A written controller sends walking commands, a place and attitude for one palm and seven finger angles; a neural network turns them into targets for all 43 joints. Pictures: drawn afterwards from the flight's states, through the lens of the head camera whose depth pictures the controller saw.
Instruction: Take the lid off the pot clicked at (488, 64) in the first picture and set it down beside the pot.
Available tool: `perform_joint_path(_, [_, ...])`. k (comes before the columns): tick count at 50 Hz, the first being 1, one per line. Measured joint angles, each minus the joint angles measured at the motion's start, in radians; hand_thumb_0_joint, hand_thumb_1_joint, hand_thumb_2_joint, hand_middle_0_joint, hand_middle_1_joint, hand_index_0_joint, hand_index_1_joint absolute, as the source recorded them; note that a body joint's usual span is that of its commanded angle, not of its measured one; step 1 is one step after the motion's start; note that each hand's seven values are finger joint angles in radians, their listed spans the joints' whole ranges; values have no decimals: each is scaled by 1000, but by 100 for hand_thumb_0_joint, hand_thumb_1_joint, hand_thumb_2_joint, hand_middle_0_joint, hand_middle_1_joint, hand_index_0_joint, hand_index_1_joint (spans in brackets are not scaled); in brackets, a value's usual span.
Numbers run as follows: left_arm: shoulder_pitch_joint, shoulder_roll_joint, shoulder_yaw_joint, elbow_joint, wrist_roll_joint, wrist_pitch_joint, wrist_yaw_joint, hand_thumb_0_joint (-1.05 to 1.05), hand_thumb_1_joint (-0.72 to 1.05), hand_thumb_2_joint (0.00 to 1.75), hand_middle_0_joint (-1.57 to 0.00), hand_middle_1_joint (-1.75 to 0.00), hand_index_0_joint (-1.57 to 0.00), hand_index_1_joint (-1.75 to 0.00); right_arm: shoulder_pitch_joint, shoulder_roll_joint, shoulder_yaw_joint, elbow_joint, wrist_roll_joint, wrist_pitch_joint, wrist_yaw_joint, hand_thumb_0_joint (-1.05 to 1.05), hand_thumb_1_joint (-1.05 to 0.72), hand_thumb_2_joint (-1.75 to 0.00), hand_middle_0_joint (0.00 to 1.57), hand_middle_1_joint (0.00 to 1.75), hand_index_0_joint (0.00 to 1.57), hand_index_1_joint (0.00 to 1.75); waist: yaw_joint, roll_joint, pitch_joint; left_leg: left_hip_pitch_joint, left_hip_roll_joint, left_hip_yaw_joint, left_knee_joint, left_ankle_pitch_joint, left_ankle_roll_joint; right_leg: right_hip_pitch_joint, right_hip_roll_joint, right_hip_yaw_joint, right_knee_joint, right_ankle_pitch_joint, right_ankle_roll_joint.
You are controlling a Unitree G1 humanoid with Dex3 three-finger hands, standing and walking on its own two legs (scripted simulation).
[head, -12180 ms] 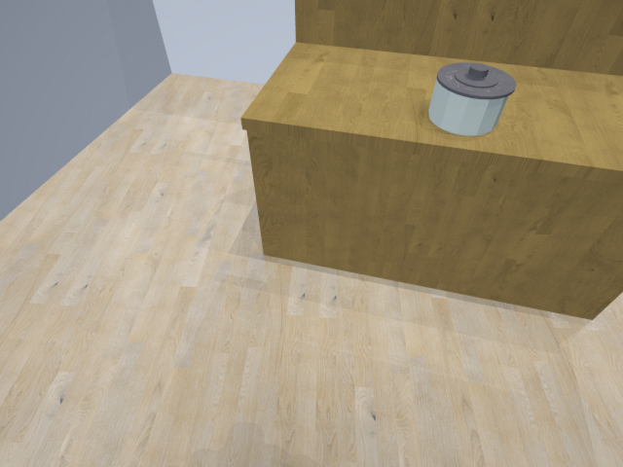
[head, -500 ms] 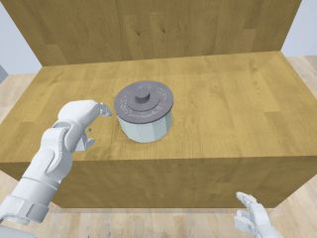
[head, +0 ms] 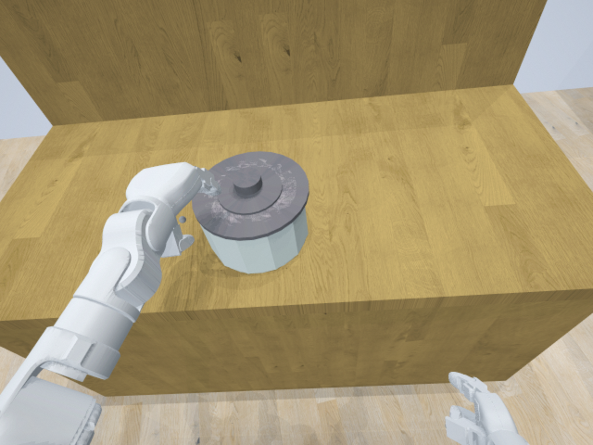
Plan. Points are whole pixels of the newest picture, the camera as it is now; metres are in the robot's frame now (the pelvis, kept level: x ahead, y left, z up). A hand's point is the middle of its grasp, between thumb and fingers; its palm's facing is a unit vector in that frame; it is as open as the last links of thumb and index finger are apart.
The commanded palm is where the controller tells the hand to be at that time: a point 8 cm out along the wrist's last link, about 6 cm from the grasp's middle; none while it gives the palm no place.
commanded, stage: move the open hand above the knob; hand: left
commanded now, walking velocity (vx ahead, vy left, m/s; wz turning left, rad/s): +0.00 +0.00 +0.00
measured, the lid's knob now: (247, 181) +0.52 +0.12 +0.04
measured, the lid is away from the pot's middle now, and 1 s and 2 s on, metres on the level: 0.00 0.00 0.00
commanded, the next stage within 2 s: lower the open fingers around the knob in 1.40 s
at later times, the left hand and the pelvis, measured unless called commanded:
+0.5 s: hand (222, 177) +0.45 +0.13 +0.12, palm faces -0.24 -0.07 -0.97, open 10.3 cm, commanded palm +0.45 +0.13 +0.18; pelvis -0.01 +0.01 +0.00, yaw +0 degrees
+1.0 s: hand (236, 164) +0.48 +0.12 +0.11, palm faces -0.29 -0.10 -0.95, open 10.3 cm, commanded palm +0.48 +0.13 +0.18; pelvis +0.00 +0.01 +0.00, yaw -2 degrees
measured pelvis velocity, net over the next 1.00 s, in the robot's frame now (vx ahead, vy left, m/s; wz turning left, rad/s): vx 0.00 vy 0.01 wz -0.03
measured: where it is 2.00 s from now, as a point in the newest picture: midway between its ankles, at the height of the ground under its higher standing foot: outside the picture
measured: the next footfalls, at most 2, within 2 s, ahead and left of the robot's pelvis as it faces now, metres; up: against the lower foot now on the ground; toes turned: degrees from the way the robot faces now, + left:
none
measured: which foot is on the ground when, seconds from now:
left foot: down 0.00-1.00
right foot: down 0.00-1.00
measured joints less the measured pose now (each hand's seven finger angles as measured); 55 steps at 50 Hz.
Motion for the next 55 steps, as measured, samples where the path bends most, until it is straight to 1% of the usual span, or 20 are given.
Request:
perform_joint_path(3, [-26,-8,-18,0,4,-15,-1,0,-32,144,-83,-9,-83,-8,-9,1,3,7,-1,-1,-7,1,-91,-90,19,30,20,30,-2,-1,0,-6,-1,-2,6,-2,1,-4,-1,-2,4,-2,1])
perform_joint_path(5, [-63,-13,-27,41,11,-20,7,0,-32,144,-83,-9,-83,-8,-14,4,7,14,3,0,-10,1,-91,-90,19,30,20,30,-3,-5,-4,-12,-2,-3,10,-3,1,-11,-2,-3,9,-4,2])
perform_joint_path(9, [-130,-32,-37,123,16,6,18,0,-32,144,-83,-9,-83,-8,-14,13,8,18,7,6,-4,0,-91,-90,19,30,20,30,-8,-9,-12,-27,-3,-2,13,-1,2,-27,-4,-2,17,-4,1])
perform_joint_path(12, [-166,-58,-64,154,19,26,20,0,-32,144,-83,-9,-83,-8,-5,16,4,20,7,12,3,0,-91,-90,19,30,20,30,-10,-5,-20,-37,-6,-5,17,1,4,-36,-6,-5,21,-3,3])
perform_joint_path(15, [-221,-89,-93,228,27,30,21,0,-32,144,-83,-9,-83,-8,-4,18,8,36,11,20,2,0,-91,-90,19,30,20,30,-15,-5,-23,-47,-8,-6,22,2,6,-46,-8,-6,28,-4,4])
perform_joint_path(18, [-284,-107,-101,316,28,26,22,0,-32,144,-83,-9,-83,-8,-3,25,14,51,10,23,-7,0,-91,-90,20,30,20,30,-27,-9,-18,-56,-8,-4,23,5,7,-59,-9,-4,35,-3,4])
perform_joint_path(23, [-367,-120,-78,416,31,1,44,0,-32,144,-83,-9,-83,-8,31,30,9,70,3,15,-16,0,-91,-90,20,30,20,30,-44,-13,-29,-69,-6,3,19,9,7,-77,-8,3,35,1,5])
perform_joint_path(26, [-425,-133,-74,521,38,9,58,0,-32,144,-83,-9,-83,-8,53,27,7,89,6,20,-14,0,-91,-90,20,30,20,30,-53,-17,-41,-77,-3,8,20,6,7,-87,-6,9,37,0,5])
perform_joint_path(28, [-454,-141,-78,572,38,20,56,0,-32,144,-83,-9,-83,-8,68,24,2,97,4,24,-13,0,-91,-90,20,30,20,30,-60,-18,-45,-83,-2,10,22,5,7,-93,-4,11,37,0,5])
perform_joint_path(31, [-477,-151,-79,605,32,19,47,0,-32,144,-83,-9,-82,-8,87,14,-8,107,-1,25,-16,0,-91,-90,20,30,20,30,-71,-16,-40,-88,-1,11,22,4,9,-97,-3,13,33,3,5])
perform_joint_path(34, [-494,-154,-63,615,28,-2,43,0,-32,144,-83,-9,-83,-8,101,7,-15,118,-5,16,-27,0,-91,-90,20,30,20,30,-80,-14,-36,-90,1,15,19,4,11,-99,-1,17,26,7,7])
perform_joint_path(38, [-535,-154,-37,668,44,-18,69,0,-32,144,-83,-9,-83,-8,116,4,-21,132,-4,5,-34,0,-91,-90,20,30,20,30,-93,-20,-47,-98,5,24,16,2,11,-111,2,27,21,10,8])
perform_joint_path(42, [-558,-146,-11,737,55,1,91,0,-32,144,-83,-9,-82,-8,127,5,-20,131,-2,7,-26,0,-91,-90,19,30,20,30,-103,-28,-60,-108,10,35,14,0,10,-126,6,39,19,12,8])
perform_joint_path(46, [-527,-136,-17,704,57,9,75,0,-32,144,-83,-9,-82,-8,138,5,-31,118,-6,9,-20,0,-91,-90,19,30,20,30,-102,-24,-60,-109,11,36,15,-4,11,-122,7,39,11,14,9])
perform_joint_path(48, [-511,-137,-19,674,54,-3,64,0,-32,144,-83,-9,-82,-8,139,7,-37,115,-8,8,-22,0,-91,-90,19,30,20,30,-97,-21,-59,-106,10,33,17,-6,13,-116,7,36,7,13,10])
perform_joint_path(52, [-504,-138,-13,666,52,-21,66,0,-32,144,-83,-9,-83,-8,125,13,-33,116,-4,7,-25,0,-91,-90,19,30,20,30,-88,-22,-65,-101,8,30,18,-9,15,-107,4,34,5,11,12])
perform_joint_path(55, [-512,-139,-39,675,54,-9,70,0,-32,144,-83,-9,-82,-8,111,19,-32,110,-2,7,-19,0,-91,-90,20,30,20,30,-80,-24,-68,-104,5,28,21,-9,15,-109,2,30,9,9,12])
